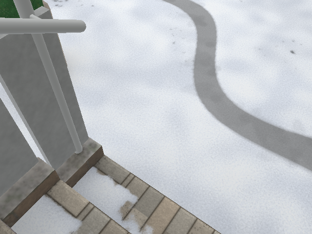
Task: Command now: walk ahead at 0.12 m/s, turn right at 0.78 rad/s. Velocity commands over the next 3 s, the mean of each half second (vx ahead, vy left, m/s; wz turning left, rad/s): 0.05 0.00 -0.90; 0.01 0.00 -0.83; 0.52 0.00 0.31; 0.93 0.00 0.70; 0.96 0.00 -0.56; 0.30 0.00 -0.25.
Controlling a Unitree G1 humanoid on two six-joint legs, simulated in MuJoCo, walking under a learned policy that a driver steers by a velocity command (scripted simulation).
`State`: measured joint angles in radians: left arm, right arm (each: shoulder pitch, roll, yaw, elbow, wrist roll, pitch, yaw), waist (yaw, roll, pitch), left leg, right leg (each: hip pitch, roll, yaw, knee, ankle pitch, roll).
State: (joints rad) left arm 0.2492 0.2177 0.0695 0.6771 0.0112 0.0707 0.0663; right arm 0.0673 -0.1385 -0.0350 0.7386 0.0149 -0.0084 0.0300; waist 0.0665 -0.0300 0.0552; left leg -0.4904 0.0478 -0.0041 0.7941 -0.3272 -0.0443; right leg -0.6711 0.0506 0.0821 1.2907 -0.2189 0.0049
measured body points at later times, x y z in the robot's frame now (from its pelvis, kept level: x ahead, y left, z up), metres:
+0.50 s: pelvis +0.13 -0.03 -0.15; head +0.16 -0.09 +0.29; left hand +0.34 +0.15 -0.25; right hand +0.27 -0.32 -0.23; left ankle +0.30 +0.09 -0.70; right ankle +0.15 -0.10 -0.87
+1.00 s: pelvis +0.21 +0.04 -0.14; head +0.22 +0.05 +0.31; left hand +0.54 +0.06 -0.22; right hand +0.07 -0.21 -0.24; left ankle +0.28 +0.10 -0.87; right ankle +0.09 -0.08 -0.72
